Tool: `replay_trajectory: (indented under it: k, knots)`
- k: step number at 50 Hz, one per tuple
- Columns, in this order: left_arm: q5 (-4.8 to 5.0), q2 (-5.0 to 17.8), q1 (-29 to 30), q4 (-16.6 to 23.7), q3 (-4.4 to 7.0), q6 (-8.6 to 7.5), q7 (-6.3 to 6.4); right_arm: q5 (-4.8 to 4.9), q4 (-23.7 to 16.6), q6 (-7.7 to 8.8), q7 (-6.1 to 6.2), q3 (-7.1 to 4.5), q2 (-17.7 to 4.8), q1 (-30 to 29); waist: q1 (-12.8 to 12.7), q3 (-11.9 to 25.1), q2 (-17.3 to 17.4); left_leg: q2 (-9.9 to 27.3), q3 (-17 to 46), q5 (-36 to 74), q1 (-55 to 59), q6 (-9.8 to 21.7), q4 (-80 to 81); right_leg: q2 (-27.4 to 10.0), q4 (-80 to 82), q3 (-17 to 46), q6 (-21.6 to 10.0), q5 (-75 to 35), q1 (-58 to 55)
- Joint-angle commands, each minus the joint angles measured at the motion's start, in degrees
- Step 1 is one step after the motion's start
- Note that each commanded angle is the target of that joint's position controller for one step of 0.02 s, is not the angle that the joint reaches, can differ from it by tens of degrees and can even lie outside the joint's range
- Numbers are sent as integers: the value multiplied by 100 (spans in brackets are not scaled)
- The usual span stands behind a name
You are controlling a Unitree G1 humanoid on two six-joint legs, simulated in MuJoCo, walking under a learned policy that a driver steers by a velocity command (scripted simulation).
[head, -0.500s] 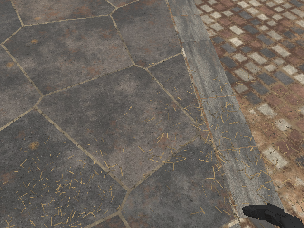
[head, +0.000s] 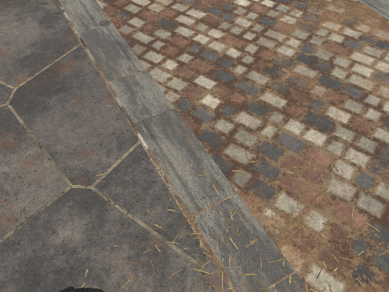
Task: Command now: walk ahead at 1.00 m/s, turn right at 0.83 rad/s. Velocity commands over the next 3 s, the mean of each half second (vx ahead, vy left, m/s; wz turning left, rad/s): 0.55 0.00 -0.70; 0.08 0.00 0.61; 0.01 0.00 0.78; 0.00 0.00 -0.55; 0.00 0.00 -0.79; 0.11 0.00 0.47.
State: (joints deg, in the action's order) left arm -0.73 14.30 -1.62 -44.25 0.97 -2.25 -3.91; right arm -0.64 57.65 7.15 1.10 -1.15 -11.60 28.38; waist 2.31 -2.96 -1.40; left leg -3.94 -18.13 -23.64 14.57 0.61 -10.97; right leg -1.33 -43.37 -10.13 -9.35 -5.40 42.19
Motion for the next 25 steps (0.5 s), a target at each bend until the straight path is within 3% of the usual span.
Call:
replay_trajectory:
  k: [1, 2, 3, 4, 5, 6, 7, 8, 10, 11, 12, 13, 15, 16, 17, 18, 19, 20, 21, 22, 23, 24, 25]
  knots:
    - [-18, 693, -1349, -62, 191, 13, 9, -18, -588, -57, 267, -291, -1451, -615, -1232, 449, 863, 1653, 127, 9144, -1187, -273, -1882, 716, 229, -333, -270, 331, -2599]
    - [-24, 963, -2544, -399, 338, 41, 70, -71, -737, -150, 273, -350, -1584, -1006, -1804, 933, 900, 1762, 280, 9123, -1567, -191, -3312, 752, 208, -67, -467, 707, -3743]
    - [35, 1199, -3648, -726, 524, 47, 187, -104, -866, -255, 221, -418, -1650, -1454, -2347, 1215, 534, 1508, 341, 7370, -2381, -94, -5660, 534, 707, 536, -823, 1036, -4871]
    - [215, 1248, -3118, -763, 622, 90, 301, -136, -1053, -228, 36, -295, -1023, -1888, -1886, 555, -794, 270, 536, 948, -4081, 11, -7840, 236, 946, 1337, -925, 1165, -5114]
    - [7, 1755, -2487, -548, 643, 98, 274, -128, -1662, -75, 8, -112, -455, -1219, -692, 805, -1192, 63, 1423, -661, -5858, -235, -9065, -646, 883, 3639, -1745, -1003, -5828]
    - [-121, 1805, -2403, -326, 712, 99, 338, -30, -1959, 56, -19, -28, -568, -1147, -787, 1633, -801, 144, 2323, -586, -6653, -219, -9019, -1460, 2305, 5492, -2359, 909, -6496]
    - [-136, 1262, -2202, -276, 612, 75, 408, -57, -1850, 133, -27, -46, -884, -1381, -610, 670, 451, 446, 2399, -179, -6695, -185, -8267, -1419, 2872, 5395, -1979, 947, -5476]
    - [-89, 1063, -1887, -296, 540, 46, 434, -107, -1881, 104, -36, -77, -924, -1540, -231, 152, 846, 624, 2375, -19, -6277, -250, -7619, -1191, 2831, 4775, -1675, 88, -4451]
    - [45, 1080, -1618, -153, 497, -87, 439, -285, -1873, -197, -7, -62, -931, -1478, 134, -108, 1168, 914, 2260, -43, -5294, -480, -6693, -822, 2693, 3680, -1353, -2036, -3017]
    - [229, 496, -1115, 241, 344, -287, 319, 113, -2052, -33, -5, -248, -1155, -1834, 180, 149, 1170, 738, 2611, 16, -4894, -481, -6248, -433, 2809, 3805, -1230, -1327, -2590]
    - [327, 740, -909, 281, 393, -341, 326, 73, -2211, 11, 26, -237, -1096, -2105, 269, 61, 1053, 788, 2469, 164, -4700, -525, -5334, -161, 2731, 3415, -1049, -1502, -2212]
    - [349, 955, -899, 332, 469, -313, 411, -19, -2393, 47, 51, -184, -879, -2510, 159, 19, 920, 600, 2239, 483, -4513, -578, -4469, 172, 2546, 3059, -886, -1956, -1914]
    - [326, 1150, -1398, 224, 594, -71, 588, -37, -2603, 49, 75, -70, -436, -2924, -212, 518, 542, -50, 1845, 1834, -3661, -565, -2791, 789, 1971, 2529, -210, -2074, -1824]
    - [323, 1142, -1712, 134, 618, 55, 642, 36, -2636, 22, 61, -91, -428, -2906, -358, 819, 286, -385, 1718, 2479, -3216, -559, -2303, 932, 1710, 2559, 134, -1700, -1891]
    - [306, 1025, -1948, 55, 589, 131, 689, 129, -2622, -5, 35, -136, -495, -2836, -439, 994, 13, -464, 1623, 3078, -3028, -559, -2004, 881, 1541, 2518, 325, -1310, -2099]
    - [285, 826, -2104, 19, 541, 158, 716, 158, -2629, -26, 11, -163, -555, -2833, -519, 1019, -271, -432, 1640, 3476, -2940, -525, -1820, 826, 1335, 2549, 421, -1008, -2314]
    - [266, 632, -2119, 29, 498, 148, 729, 120, -2624, -28, 1, -206, -638, -2743, -477, 995, -504, -384, 1686, 3739, -2871, -451, -1600, 793, 978, 2559, 496, -971, -2559]
    - [220, 501, -1965, 104, 469, 125, 737, 20, -2537, 3, -7, -256, -706, -2399, -238, 1107, -658, -335, 1666, 4227, -2560, -316, -1245, 771, 434, 2477, 621, -1196, -2827]
    - [131, 353, -1723, 212, 419, 85, 722, -101, -2322, 56, -19, -295, -788, -1712, 144, 1366, -729, -12, 1786, 4887, -1943, -69, -1023, 814, -468, 2276, 792, -1081, -2900]
    - [-54, -12, -1856, 318, 287, 64, 679, -253, -2085, 95, -57, -288, -998, -863, 341, 2171, 401, 1541, 3436, 7745, -324, 818, -1711, 1182, -2825, 2005, 1047, 2893, -1896]
    - [78, -75, -3412, 123, 207, 18, 504, -334, -1820, 133, -169, -229, -972, -775, -428, 3107, 1494, 2908, 6049, 7581, 601, 2173, -1782, 1272, -3793, 2730, 1084, 4711, -1160]
    - [98, 508, -3332, -33, 287, 71, 403, -134, -2044, 65, -193, -323, -1046, -1456, -430, 2730, 1112, 2730, 6316, 5664, 142, 2275, -1464, 629, -4197, 2391, 1189, 4171, -698]
    - [99, 841, -2260, 228, 359, 123, 392, 22, -2251, -46, -178, -326, -922, -1914, -205, 1936, 614, 2221, 5824, 3899, -485, 1985, -1282, 465, -4272, 2028, 1252, 3759, -189]
